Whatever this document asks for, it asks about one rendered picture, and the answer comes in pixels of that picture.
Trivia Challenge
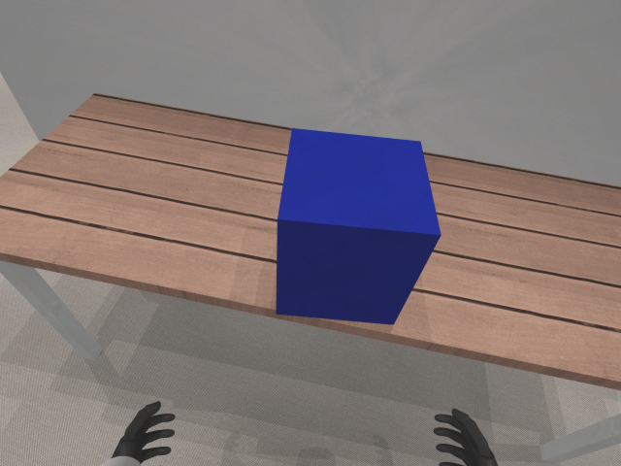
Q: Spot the table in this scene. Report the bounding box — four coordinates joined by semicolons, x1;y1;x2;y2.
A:
0;93;621;463

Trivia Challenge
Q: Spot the carton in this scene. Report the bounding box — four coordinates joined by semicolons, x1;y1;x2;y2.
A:
276;128;441;325

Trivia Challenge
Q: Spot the right robot hand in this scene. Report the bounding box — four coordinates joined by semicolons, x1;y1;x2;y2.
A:
434;409;498;466

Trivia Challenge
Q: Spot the left robot hand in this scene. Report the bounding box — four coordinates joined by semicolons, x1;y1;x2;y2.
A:
112;401;175;464

